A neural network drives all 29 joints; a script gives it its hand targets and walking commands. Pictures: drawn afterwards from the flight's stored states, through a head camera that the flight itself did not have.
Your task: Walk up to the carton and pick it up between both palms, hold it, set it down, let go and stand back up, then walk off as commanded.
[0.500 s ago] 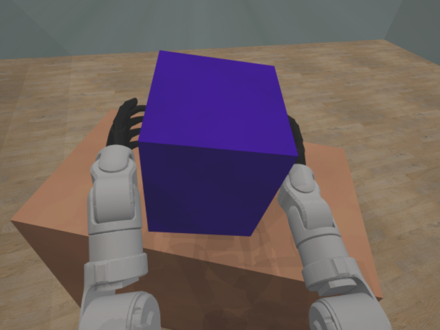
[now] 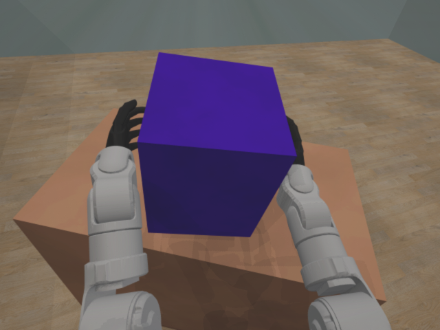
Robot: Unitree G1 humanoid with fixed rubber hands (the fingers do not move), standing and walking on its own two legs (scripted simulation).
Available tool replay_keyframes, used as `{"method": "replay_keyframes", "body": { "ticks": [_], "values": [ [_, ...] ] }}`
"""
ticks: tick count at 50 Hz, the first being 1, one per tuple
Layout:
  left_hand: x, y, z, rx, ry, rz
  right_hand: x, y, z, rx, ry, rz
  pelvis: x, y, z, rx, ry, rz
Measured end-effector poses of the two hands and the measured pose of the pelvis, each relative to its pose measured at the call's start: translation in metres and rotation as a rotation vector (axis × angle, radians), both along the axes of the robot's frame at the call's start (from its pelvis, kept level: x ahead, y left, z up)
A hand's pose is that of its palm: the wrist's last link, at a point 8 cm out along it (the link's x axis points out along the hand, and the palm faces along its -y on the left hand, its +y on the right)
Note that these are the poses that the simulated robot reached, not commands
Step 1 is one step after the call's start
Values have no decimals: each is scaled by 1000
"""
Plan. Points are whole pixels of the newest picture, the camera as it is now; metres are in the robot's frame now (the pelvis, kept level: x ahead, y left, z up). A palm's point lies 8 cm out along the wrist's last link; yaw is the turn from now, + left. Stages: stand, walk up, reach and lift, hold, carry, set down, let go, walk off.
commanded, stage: hold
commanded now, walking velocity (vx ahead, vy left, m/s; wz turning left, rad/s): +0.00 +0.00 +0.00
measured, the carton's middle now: (208, 152) +0.39 -0.01 +0.15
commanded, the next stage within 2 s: none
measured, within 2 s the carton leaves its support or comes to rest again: neither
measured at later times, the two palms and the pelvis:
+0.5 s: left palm (119, 149) +0.36 +0.14 +0.19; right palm (292, 164) +0.34 -0.15 +0.16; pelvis -0.01 +0.00 +0.00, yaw +0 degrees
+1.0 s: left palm (119, 148) +0.36 +0.14 +0.19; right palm (291, 160) +0.35 -0.15 +0.16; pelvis +0.00 +0.00 +0.00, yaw +1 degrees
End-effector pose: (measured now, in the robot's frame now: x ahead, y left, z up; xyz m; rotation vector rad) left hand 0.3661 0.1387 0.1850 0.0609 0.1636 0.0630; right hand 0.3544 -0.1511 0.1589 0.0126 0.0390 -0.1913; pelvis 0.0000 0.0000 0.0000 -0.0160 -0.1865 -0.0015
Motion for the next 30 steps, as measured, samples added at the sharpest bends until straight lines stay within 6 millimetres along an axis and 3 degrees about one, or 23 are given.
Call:
{"method": "replay_keyframes", "body": {
  "ticks": [15, 30],
  "values": [
    [-8, -4, 9, -1, -43, -7, -9, -4, 11, -5, -43, -6, 4, -1, -1, -6, -31, 3],
    [-8, -2, 1, -2, 8, -1, -10, -1, -3, -6, 8, -6, -10, -2, 0, 4, -12, 8]
  ]
}}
